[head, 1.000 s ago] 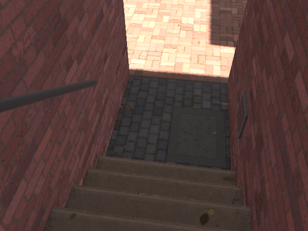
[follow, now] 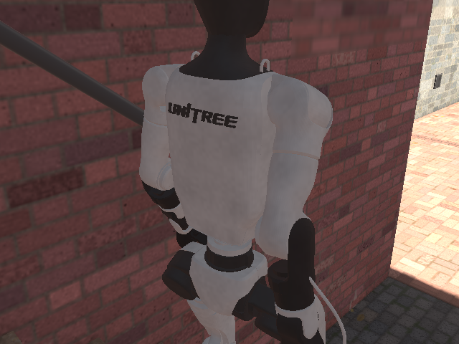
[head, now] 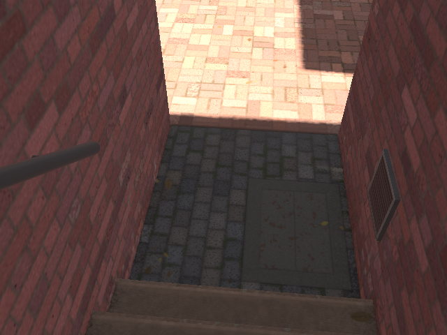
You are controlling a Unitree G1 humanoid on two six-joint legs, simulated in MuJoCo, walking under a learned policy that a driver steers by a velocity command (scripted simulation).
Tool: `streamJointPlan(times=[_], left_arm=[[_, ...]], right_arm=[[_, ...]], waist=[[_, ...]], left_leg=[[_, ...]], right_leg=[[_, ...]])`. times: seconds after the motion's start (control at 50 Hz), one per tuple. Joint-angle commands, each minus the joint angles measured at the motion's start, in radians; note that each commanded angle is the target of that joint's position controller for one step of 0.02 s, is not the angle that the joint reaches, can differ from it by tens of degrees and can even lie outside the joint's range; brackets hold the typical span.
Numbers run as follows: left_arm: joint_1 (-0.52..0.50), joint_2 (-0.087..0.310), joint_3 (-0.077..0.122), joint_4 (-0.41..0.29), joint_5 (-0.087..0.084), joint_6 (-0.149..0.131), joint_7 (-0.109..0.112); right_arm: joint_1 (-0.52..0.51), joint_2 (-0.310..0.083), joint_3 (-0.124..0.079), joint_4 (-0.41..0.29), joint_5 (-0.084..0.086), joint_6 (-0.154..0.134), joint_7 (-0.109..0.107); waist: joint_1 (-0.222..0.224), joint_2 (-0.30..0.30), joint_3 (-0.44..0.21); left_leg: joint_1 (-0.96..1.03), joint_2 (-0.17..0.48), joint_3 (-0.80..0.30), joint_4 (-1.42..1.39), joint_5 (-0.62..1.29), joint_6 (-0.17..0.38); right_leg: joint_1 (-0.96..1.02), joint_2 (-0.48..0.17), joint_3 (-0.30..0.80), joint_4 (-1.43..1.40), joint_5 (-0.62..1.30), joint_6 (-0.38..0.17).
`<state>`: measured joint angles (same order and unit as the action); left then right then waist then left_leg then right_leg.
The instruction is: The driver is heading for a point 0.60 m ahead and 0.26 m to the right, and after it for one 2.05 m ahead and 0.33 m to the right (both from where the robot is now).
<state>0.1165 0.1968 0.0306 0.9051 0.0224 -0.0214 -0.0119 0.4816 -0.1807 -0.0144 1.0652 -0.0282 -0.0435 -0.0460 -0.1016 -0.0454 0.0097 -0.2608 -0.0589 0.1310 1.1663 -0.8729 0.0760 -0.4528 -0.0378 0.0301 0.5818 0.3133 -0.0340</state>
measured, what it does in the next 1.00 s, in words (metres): goes down, turning right: right foot 0.19 m lower, then left foot 0.19 m lower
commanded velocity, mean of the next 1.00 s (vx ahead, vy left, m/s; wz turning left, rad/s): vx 0.33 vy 0.00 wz -0.33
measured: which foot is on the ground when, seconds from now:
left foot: down 0.00-0.08, up 0.10-0.66, down 0.68-1.00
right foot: up 0.00-0.04, down 0.06-0.68, up 0.70-1.00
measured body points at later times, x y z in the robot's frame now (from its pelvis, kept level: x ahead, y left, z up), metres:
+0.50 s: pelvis +0.17 -0.02 -0.16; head +0.18 -0.02 +0.29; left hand +0.05 +0.18 -0.29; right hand +0.27 -0.25 -0.30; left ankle +0.39 +0.14 -0.81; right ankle +0.11 -0.10 -0.82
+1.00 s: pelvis +0.36 +0.07 -0.30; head +0.36 +0.06 +0.15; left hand +0.50 +0.26 -0.44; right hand +0.16 -0.08 -0.44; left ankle +0.36 +0.14 -1.01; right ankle +0.45 -0.14 -0.87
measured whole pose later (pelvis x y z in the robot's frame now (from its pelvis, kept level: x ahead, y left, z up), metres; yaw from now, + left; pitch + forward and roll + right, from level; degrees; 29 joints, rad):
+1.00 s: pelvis +0.36 +0.07 -0.30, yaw -22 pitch +4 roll +2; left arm 0.33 0.22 -0.02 0.91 0.08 -0.07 -0.09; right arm 0.59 -0.17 0.03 1.10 -0.12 -0.13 0.04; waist -0.04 -0.02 -0.08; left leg -0.38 -0.04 0.17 0.73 -0.42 0.09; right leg -1.10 -0.08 0.08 1.42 0.18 -0.06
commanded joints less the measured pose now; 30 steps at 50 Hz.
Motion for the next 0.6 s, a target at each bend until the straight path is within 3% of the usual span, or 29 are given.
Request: streamJointPlan(times=[0.02, 0.04, 0.06, 0.08, 0.1, 0.12, 0.14, 0.16, 0.18, 0.2, 0.22, 0.24, 0.26, 0.28, 0.3, 0.32, 0.34, 0.36, 0.38, 0.42, 0.44, 0.46, 0.48, 0.5, 0.52, 0.54, 0.56, 0.58, 0.6], left_arm=[[0.034, 0.052, 0.013, -0.023, -0.021, -0.026, 0.003], [0.214, 0.076, 0.032, 0.049, -0.024, -0.032, 0.005], [0.346, 0.106, 0.047, 0.108, -0.017, -0.028, 0.007], [0.467, 0.156, 0.059, 0.15, -0.02, -0.029, 0.007], [0.496, 0.163, 0.043, 0.146, -0.017, -0.032, -0.007], [0.506, 0.176, 0.046, 0.147, -0.044, -0.025, -0.018], [0.597, 0.343, 0.091, 0.159, 0.157, -0.025, -0.091], [0.43, 0.137, 0.041, 0.136, -0.021, -0.015, -0.022], [0.374, 0.079, 0.001, 0.111, -0.036, -0.018, -0.001], [0.357, 0.149, 0.017, 0.155, 0.177, -0.048, -0.058], [0.348, 0.137, 0.035, 0.149, 0.125, -0.074, -0.066], [0.3, 0.076, 0.016, 0.125, 0.097, -0.088, -0.061], [0.309, 0.054, 0.002, 0.111, 0.074, -0.11, -0.047], [0.319, 0.088, -0.003, 0.118, 0.091, -0.116, -0.041], [0.33, 0.109, -0.006, 0.138, 0.101, -0.117, -0.029], [0.277, 0.144, -0.002, 0.113, 0.087, -0.117, -0.026], [0.228, 0.162, -0.007, 0.08, 0.078, -0.122, -0.029], [0.348, 0.128, -0.015, 0.128, 0.059, -0.131, 0.001], [0.528, 0.096, -0.026, 0.183, 0.014, -0.135, 0.033], [0.781, 0.015, -0.044, 0.264, 0.046, -0.129, 0.054], [0.779, -0.004, -0.047, 0.256, 0.054, -0.118, 0.045], [0.681, -0.023, -0.059, 0.204, 0.057, -0.105, 0.026], [0.589, -0.001, -0.064, 0.158, 0.06, -0.097, 0.011], [0.467, 0.037, -0.063, 0.118, 0.082, -0.09, -0.009], [0.384, 0.077, -0.056, 0.079, 0.091, -0.087, -0.02], [0.334, 0.112, -0.05, 0.039, 0.076, -0.096, -0.015], [0.352, 0.103, -0.056, 0.03, 0.064, -0.102, -0.004], [0.384, 0.1, -0.058, 0.036, 0.063, -0.106, 0.007], [0.398, 0.141, -0.044, 0.046, 0.061, -0.094, 0.009]], right_arm=[[0.086, -0.119, -0.022, 0.005, -0.021, 0.02, -0.017], [0.066, -0.13, -0.026, 0.028, -0.036, 0.033, -0.038], [0.063, -0.142, -0.031, 0.025, -0.021, 0.029, -0.029], [0.087, -0.102, -0.037, 0.022, -0.012, 0.025, -0.01], [0.16, -0.075, -0.034, -0.009, 0.034, 0.025, -0.016], [0.122, -0.107, -0.029, -0.031, 0.05, 0.027, -0.022], [0.213, -0.01, 0.022, -0.085, -0.032, -0.007, 0.115], [-0.105, -0.168, -0.054, -0.067, 0.029, 0.03, 0.014], [-0.134, -0.15, -0.046, -0.092, 0.012, 0.059, -0.011], [0.038, 0.008, 0.02, -0.073, -0.046, -0.004, 0.089], [0.085, -0.011, 0.003, -0.041, -0.048, -0.037, 0.118], [0.026, -0.029, 0.007, -0.051, -0.052, -0.05, 0.137], [-0.035, -0.049, 0.003, -0.042, -0.056, -0.061, 0.146], [-0.074, -0.054, 0.007, -0.047, -0.066, -0.051, 0.145], [-0.062, -0.038, 0.022, -0.039, -0.058, -0.04, 0.142], [-0.037, -0.06, 0.02, -0.032, -0.07, -0.036, 0.147], [-0.01, -0.078, 0.018, -0.032, -0.078, -0.036, 0.143], [-0.125, -0.087, 0.022, -0.081, -0.083, -0.037, 0.131], [-0.229, -0.121, 0.015, -0.102, -0.108, -0.029, 0.121], [-0.38, -0.051, 0.036, -0.154, -0.112, -0.016, 0.123], [-0.422, -0.018, 0.049, -0.174, -0.116, -0.013, 0.132], [-0.384, -0.019, 0.064, -0.141, -0.129, -0.012, 0.146], [-0.369, -0.037, 0.072, -0.137, -0.137, -0.005, 0.154], [-0.341, -0.052, 0.069, -0.158, -0.125, 0.009, 0.138], [-0.331, -0.079, 0.067, -0.195, -0.104, 0.025, 0.122], [-0.337, -0.111, 0.061, -0.221, -0.089, 0.032, 0.116], [-0.359, -0.111, 0.064, -0.246, -0.08, 0.034, 0.109], [-0.381, -0.103, 0.067, -0.275, -0.083, 0.027, 0.106], [-0.388, -0.1, 0.068, -0.283, -0.076, 0.017, 0.109]], waist=[[0.007, 0.073, 0.159], [0.08, 0.085, 0.102], [0.134, 0.008, 0.03], [0.158, -0.17, -0.041], [0.115, -0.201, -0.204], [0.157, -0.168, -0.279], [0.245, -0.237, -0.337], [0.167, 0.025, -0.097], [0.141, -0.005, -0.018], [0.042, 0.007, 0.124], [0.03, -0.019, 0.098], [0.044, -0.002, 0.095], [0.075, 0.011, 0.058], [0.067, -0.07, 0.011], [0.033, -0.095, -0.022], [0.008, -0.023, -0.059], [-0.02, -0.003, -0.058], [0.069, 0.017, -0.069], [0.157, 0.011, -0.033], [0.26, -0.057, 0.006], [0.26, -0.065, 0.012], [0.235, -0.001, 0.059], [0.209, 0.058, 0.069], [0.147, 0.033, 0.065], [0.115, 0.012, 0.061], [0.105, 0.017, 0.07], [0.122, 0.05, 0.085], [0.143, 0.038, 0.093], [0.169, 0.004, 0.102]], left_leg=[[-0.029, 0.193, -0.321, -0.097, 0.834, 0.164], [-0.038, 0.193, -0.308, 0.092, 0.901, 0.177], [-0.107, 0.136, -0.246, 0.272, 0.967, 0.162], [-0.372, -0.003, -0.164, 0.687, 0.384, 0.112], [-0.739, -0.035, -0.136, 0.977, -0.129, 0.076], [-0.873, -0.008, -0.131, 1.039, -0.086, 0.074], [-1.018, 0.02, -0.364, 1.072, 0.187, 0.004], [-0.977, 0.024, -0.227, 0.887, 0.244, 0.0], [-0.883, 0.022, -0.209, 0.808, 0.299, -0.019], [-0.881, 0.104, -0.32, 0.714, 0.678, -0.026], [-0.816, 0.116, -0.239, 0.545, 0.781, -0.041], [-0.771, 0.127, -0.204, 0.417, 0.912, -0.062], [-0.649, 0.142, -0.16, 0.197, 1.051, -0.069], [-0.566, 0.153, -0.145, 0.164, 1.099, -0.094], [-0.535, 0.159, -0.182, 0.216, 1.137, -0.11], [-0.443, 0.138, -0.17, 0.19, 1.133, -0.122], [-0.304, 0.114, -0.137, 0.196, 1.102, -0.14], [-0.54, 0.16, -0.237, 0.096, 1.113, -0.159], [-0.876, 0.164, -0.252, -0.085, 1.123, -0.156], [-1.188, 0.187, -0.321, -0.254, 1.029, -0.157], [-1.219, 0.177, -0.335, -0.313, 0.978, -0.151], [-1.077, 0.173, -0.321, -0.38, 1.211, -0.138], [-0.767, 0.156, -0.246, -0.448, 1.404, -0.115], [-0.373, 0.129, -0.157, -0.392, 1.405, -0.104], [-0.172, 0.13, -0.143, -0.309, 1.329, -0.116], [-0.13, 0.132, -0.165, -0.332, 1.221, -0.123], [-0.153, 0.136, -0.186, -0.464, 1.143, -0.118], [-0.182, 0.136, -0.2, -0.609, 1.048, -0.099], [-0.211, 0.119, -0.192, -0.697, 0.962, -0.081]], right_leg=[[0.064, -0.02, 0.017, -0.235, -0.184, -0.054], [0.22, -0.044, -0.012, -0.355, -0.099, -0.066], [0.437, -0.013, -0.078, -0.401, -0.054, -0.059], [0.706, -0.12, 0.033, -0.278, 0.426, -0.1], [1.06, -0.29, 0.132, 0.18, 0.845, -0.126], [1.058, -0.341, 0.166, 0.16, 0.71, -0.165], [1.009, -0.468, 0.441, 0.0, 0.299, -0.368], [0.711, -0.394, 0.283, -0.098, -0.052, -0.31], [0.476, -0.346, 0.247, -0.102, -0.021, -0.281], [0.229, -0.216, 0.125, -0.092, -0.011, -0.141], [0.109, -0.154, 0.077, -0.087, -0.009, -0.109], [-0.023, -0.136, 0.092, -0.099, -0.003, -0.097], [-0.11, -0.1, 0.04, -0.102, -0.032, -0.121], [-0.154, -0.083, 0.067, -0.073, 0.007, -0.135], [-0.159, -0.103, 0.151, -0.039, 0.088, -0.136], [-0.192, -0.092, 0.132, 0.023, 0.078, -0.123], [-0.3, -0.063, 0.105, 0.073, 0.074, -0.099], [-0.039, -0.106, 0.215, 0.123, -0.026, -0.124], [0.283, -0.123, 0.279, 0.215, -0.164, -0.155], [0.574, -0.167, 0.511, 0.261, -0.249, -0.224], [0.577, -0.17, 0.595, 0.243, -0.259, -0.262], [0.36, -0.135, 0.559, 0.248, -0.407, -0.299], [0.026, -0.088, 0.471, 0.233, -0.661, -0.305], [-0.345, -0.029, 0.367, 0.185, -0.881, -0.282], [-0.525, -0.018, 0.349, 0.164, -1.02, -0.266], [-0.526, -0.013, 0.368, 0.189, -1.073, -0.253], [-0.432, -0.023, 0.409, 0.241, -1.05, -0.252], [-0.304, -0.034, 0.485, 0.283, -0.96, -0.26], [-0.178, -0.048, 0.542, 0.319, -0.864, -0.269]])
Velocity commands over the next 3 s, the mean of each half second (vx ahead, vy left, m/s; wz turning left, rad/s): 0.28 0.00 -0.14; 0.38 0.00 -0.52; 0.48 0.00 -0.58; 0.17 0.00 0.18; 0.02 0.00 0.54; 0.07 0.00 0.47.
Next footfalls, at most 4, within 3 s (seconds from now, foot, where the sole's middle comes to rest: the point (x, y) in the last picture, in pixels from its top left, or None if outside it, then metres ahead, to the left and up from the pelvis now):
0.06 right None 0.15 -0.10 -0.85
0.68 left None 0.40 0.13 -1.04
1.32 right None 0.42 -0.10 -1.04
1.64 left None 0.67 -0.03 -1.23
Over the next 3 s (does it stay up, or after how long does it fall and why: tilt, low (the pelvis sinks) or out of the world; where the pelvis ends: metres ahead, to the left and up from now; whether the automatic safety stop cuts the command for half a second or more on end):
stays up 0.67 -0.11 -0.51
